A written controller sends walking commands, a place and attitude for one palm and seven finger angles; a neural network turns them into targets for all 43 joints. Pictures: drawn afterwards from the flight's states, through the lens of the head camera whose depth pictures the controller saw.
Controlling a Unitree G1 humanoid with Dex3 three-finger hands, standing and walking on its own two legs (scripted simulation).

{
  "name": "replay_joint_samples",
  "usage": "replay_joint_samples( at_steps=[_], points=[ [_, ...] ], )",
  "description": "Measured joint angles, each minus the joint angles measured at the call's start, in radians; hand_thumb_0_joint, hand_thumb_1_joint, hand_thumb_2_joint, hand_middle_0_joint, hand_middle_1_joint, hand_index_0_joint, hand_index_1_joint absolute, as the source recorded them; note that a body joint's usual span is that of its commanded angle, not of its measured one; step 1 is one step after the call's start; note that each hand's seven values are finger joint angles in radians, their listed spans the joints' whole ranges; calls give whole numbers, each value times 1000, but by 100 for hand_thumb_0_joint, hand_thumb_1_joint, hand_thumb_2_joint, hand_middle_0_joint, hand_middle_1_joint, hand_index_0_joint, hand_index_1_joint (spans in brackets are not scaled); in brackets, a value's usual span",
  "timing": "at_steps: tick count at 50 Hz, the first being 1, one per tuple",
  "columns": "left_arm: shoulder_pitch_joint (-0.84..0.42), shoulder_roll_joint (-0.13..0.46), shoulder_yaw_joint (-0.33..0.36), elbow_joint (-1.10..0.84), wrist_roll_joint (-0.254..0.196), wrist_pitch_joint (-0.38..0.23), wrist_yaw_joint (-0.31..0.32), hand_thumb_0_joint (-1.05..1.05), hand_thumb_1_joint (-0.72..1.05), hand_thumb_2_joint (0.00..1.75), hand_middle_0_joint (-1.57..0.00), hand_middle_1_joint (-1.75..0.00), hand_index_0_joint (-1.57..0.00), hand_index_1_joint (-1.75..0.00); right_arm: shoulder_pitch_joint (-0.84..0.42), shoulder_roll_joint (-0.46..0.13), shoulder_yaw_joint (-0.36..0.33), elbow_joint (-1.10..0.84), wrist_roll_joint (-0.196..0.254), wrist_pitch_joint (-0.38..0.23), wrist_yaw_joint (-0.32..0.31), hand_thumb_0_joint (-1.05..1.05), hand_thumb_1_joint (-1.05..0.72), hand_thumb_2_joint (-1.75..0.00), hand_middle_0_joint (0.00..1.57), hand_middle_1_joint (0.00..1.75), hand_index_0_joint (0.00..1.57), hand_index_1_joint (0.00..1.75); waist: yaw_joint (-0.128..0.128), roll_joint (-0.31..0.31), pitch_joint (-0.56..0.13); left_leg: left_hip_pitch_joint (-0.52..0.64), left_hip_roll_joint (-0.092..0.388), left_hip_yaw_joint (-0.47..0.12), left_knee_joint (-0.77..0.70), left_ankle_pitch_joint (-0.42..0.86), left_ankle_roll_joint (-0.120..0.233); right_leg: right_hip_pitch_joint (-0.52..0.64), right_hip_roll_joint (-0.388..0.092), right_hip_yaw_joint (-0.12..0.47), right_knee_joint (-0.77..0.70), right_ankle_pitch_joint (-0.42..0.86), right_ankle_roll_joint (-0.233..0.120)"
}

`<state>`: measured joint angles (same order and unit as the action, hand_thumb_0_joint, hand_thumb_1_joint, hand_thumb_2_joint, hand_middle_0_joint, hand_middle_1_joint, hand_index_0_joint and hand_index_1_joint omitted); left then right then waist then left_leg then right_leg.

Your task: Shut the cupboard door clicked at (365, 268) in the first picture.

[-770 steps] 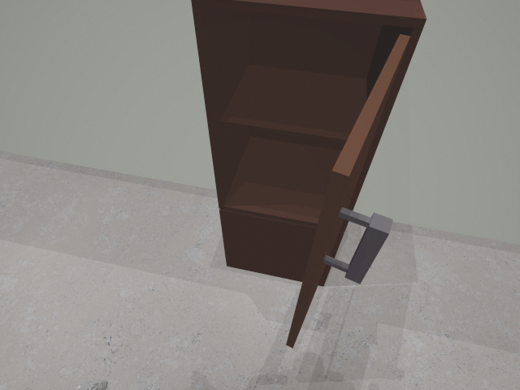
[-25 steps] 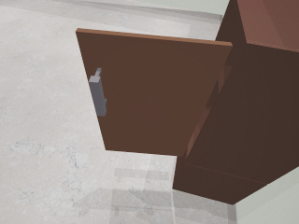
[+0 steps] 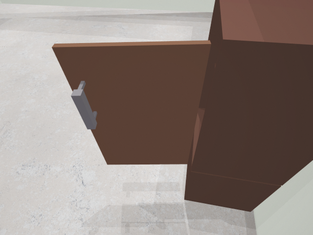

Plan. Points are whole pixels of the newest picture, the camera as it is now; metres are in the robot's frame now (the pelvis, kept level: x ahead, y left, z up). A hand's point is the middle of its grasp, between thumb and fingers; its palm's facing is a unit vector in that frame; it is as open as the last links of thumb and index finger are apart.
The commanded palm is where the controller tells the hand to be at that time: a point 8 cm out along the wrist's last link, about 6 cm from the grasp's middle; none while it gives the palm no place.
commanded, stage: come to a stop and stand still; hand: left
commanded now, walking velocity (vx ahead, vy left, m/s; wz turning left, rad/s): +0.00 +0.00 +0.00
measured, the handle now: (87, 105) +0.44 +0.23 +0.09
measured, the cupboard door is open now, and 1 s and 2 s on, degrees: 100 100 100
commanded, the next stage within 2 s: look again from close up in 0.38 s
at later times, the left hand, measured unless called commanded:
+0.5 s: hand out of the picture +0.04 +0.16 -0.17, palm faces -0.02 -0.98 -0.21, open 7.4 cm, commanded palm none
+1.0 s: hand out of the picture +0.04 +0.16 -0.17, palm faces +0.00 -0.98 -0.21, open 7.4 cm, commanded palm none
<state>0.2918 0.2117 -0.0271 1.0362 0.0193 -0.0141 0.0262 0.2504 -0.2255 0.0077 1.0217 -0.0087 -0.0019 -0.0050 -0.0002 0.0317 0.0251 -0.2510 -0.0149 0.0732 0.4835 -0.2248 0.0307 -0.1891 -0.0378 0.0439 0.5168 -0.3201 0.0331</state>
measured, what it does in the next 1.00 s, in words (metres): stands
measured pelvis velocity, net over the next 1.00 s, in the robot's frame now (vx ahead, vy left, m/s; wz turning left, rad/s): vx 0.03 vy -0.02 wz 0.00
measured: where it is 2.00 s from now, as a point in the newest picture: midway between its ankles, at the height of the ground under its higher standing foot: outside the picture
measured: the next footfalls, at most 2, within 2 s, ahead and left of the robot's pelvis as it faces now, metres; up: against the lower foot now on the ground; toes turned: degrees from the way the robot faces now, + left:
none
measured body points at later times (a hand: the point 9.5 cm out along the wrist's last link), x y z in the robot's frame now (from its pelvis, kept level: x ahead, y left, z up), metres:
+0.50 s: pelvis +0.02 -0.02 +0.00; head +0.04 -0.02 +0.45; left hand +0.05 +0.21 -0.15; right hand +0.05 -0.25 -0.15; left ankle +0.02 +0.10 -0.74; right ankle -0.03 -0.14 -0.74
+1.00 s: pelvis +0.03 -0.02 +0.01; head +0.05 -0.02 +0.45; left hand +0.04 +0.22 -0.15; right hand +0.07 -0.26 -0.15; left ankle +0.02 +0.10 -0.74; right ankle -0.03 -0.14 -0.74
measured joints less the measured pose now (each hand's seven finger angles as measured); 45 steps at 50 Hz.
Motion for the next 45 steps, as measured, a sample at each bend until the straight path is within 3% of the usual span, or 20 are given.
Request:
replay_joint_samples(
  at_steps=[19,45],
  points=[
    [-63,-20,-3,38,-4,-2,-2,0,91,89,-20,-30,-20,-30,-31,30,9,87,3,-8,-13,0,-91,-90,19,30,20,30,-4,-43,12,42,34,-7,-41,1,-33,47,34,-6,-58,12,-29],
    [-27,-19,10,66,-2,1,2,0,91,89,-20,-30,-20,-30,-56,41,5,106,4,-12,-22,0,-91,-90,20,30,20,30,14,-49,11,74,27,-13,-61,-13,-34,85,28,-13,-86,0,-30]
  ],
)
